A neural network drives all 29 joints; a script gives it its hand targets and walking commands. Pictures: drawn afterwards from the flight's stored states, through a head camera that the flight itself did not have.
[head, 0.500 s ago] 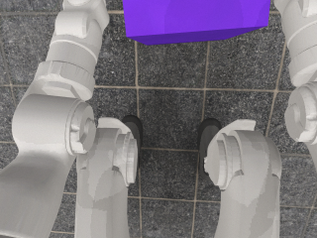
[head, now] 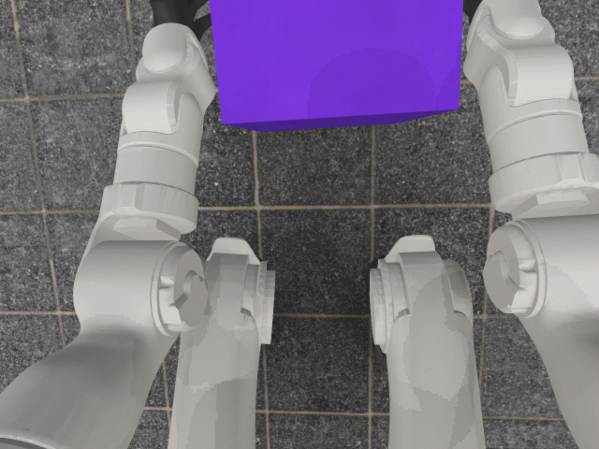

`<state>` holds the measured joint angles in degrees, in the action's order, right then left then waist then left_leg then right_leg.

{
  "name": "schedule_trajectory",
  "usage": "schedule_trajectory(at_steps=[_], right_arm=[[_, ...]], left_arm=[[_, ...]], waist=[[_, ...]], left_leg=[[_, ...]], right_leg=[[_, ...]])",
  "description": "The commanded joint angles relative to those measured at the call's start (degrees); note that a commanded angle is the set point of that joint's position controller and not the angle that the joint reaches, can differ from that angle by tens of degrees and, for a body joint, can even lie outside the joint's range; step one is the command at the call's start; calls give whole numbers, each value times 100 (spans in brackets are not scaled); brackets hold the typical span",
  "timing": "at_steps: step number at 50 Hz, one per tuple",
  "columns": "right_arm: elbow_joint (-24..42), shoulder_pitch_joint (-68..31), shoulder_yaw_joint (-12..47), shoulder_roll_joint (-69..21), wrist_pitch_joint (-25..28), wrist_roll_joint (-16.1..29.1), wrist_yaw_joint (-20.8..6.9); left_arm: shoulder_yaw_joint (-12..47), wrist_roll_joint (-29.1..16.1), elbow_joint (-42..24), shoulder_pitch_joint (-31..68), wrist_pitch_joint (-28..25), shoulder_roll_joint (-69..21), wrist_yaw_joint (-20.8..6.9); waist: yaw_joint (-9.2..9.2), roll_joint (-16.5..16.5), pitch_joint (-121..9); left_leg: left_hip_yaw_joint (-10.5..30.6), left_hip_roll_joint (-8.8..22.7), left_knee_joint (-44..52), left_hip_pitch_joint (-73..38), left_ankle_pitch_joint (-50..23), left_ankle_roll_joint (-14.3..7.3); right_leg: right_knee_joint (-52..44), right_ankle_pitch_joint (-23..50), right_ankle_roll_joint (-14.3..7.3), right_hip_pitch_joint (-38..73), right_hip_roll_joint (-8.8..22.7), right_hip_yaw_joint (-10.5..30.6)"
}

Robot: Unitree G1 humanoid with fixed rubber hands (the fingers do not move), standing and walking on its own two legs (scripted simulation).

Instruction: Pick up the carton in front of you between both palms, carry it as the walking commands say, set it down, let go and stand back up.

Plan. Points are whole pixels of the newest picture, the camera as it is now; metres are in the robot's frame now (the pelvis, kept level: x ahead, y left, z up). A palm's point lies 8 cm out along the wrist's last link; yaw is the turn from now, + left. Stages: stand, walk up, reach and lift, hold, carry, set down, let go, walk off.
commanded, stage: reach and lift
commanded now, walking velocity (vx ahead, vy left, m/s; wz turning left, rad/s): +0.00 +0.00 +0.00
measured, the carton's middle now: (328, 34) +0.55 -0.03 -0.20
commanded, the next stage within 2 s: none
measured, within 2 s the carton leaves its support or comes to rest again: neither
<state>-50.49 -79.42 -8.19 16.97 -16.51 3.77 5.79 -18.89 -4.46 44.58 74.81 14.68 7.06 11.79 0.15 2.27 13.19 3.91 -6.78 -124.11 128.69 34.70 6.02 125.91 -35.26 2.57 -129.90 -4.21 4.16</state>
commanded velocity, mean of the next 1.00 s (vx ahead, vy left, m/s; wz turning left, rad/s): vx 0.00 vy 0.00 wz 0.00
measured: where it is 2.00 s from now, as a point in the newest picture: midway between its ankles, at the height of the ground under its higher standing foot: (316, 329)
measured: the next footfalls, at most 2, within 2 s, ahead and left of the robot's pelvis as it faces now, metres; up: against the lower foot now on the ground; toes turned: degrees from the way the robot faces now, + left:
none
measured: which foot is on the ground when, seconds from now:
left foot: down 0.00-1.00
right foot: down 0.00-1.00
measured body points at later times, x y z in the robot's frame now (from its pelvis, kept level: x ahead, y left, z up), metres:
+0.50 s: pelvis -0.02 +0.01 +0.11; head +0.26 -0.02 +0.47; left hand +0.51 +0.12 +0.05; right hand +0.50 -0.18 +0.05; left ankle +0.11 +0.14 -0.34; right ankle +0.09 -0.13 -0.34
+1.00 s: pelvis +0.03 +0.01 +0.25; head +0.20 -0.01 +0.67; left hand +0.46 +0.13 +0.21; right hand +0.45 -0.18 +0.21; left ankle +0.11 +0.14 -0.34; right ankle +0.09 -0.13 -0.34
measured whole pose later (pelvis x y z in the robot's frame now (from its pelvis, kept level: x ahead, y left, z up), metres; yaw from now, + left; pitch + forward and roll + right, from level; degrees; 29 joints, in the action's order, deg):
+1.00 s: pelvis +0.03 +0.01 +0.25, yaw -4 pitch +33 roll +1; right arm -38.5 -42.4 -22.8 -2.9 -20.6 -12.9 1.4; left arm -25.6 11.9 35.2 40.0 19.8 -6.4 3.8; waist -0.2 0.5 -13.4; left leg 6.7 -5.5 -75.1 81.1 27.0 3.2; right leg 75.4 -26.2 2.6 -82.0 -5.4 7.0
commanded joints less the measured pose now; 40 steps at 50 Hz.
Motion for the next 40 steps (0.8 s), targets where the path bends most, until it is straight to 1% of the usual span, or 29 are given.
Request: schedule_trajectory(at_steps=[1,2,4,7,9,11,14,18,21,26,32,40], right_arm=[[1666,-3270,2141,-6602,-5,522,-1632],[1453,-3047,2036,-6710,-82,383,-1644],[857,-2659,1702,-6880,-200,40,-1711],[97,-2384,977,-6874,-297,-503,-1835],[-73,-2414,624,-6822,-313,-751,-1887],[-121,-2492,421,-6801,-311,-900,-1913],[-93,-2576,288,-6811,-321,-1015,-1930],[108,-2592,356,-6969,-397,-1026,-1940],[342,-2496,590,-7195,-486,-921,-1957],[754,-2129,1081,-7612,-623,-682,-1986],[1007,-1434,1471,-7929,-637,-548,-1956],[935,-461,1545,-8140,-466,-640,-1862]], left_arm=[[2829,-475,-1515,4265,80,-5982,-1691],[2738,-339,-1390,4095,143,-6028,-1715],[2401,-10,-934,3758,254,-6133,-1793],[1629,580,-220,3413,388,-6108,-1895],[1298,854,-38,3348,431,-6075,-1938],[1133,1001,16,3357,445,-6062,-1966],[1102,1061,-15,3436,470,-6127,-2012],[1321,986,-173,3465,561,-6348,-2092],[1611,863,-352,3367,655,-6572,-2147],[2090,650,-666,2932,781,-6896,-2236],[2438,525,-773,2130,797,-7129,-2292],[2529,623,-602,1084,634,-7267,-2279]], waist=[[80,-699,-9978],[50,-656,-9533],[2,-567,-8393],[-73,-567,-7040],[-106,-560,-6788],[-106,-543,-6818],[-51,-494,-7070],[32,-410,-7707],[65,-371,-8261],[20,-398,-8749],[-14,-465,-8451],[-7,-421,-7532]], left_leg=[[-1197,-371,1067,-3923,-3193,-342],[-1203,-376,1223,-3778,-2904,-333],[-1202,-377,1568,-3415,-2166,-342],[-1151,-369,2019,-3093,-1297,-425],[-1113,-376,2286,-3115,-1100,-447],[-1078,-375,2495,-3232,-1041,-455],[-1049,-368,2759,-3468,-967,-444],[-1072,-371,3069,-3872,-982,-406],[-1092,-377,3282,-4259,-1137,-377],[-1080,-374,3613,-4777,-1511,-346],[-952,-373,4069,-5223,-1846,-326],[-727,-372,4877,-5947,-1919,-345]], right_leg=[[-1297,3997,-7,5631,-384,-862],[-1473,3610,3,5300,-406,-880],[-1837,2699,-8,4482,-437,-935],[-2317,1566,-65,3606,-462,-974],[-2563,1233,-93,3469,-479,-964],[-2764,1117,-109,3515,-484,-940],[-3036,1046,-131,3754,-482,-928],[-3347,1107,-144,4310,-476,-953],[-3541,1316,-124,4804,-479,-977],[-3831,1775,-51,5554,-502,-970],[-4275,2171,-6,6152,-535,-852],[-5086,2225,-22,6752,-550,-648]])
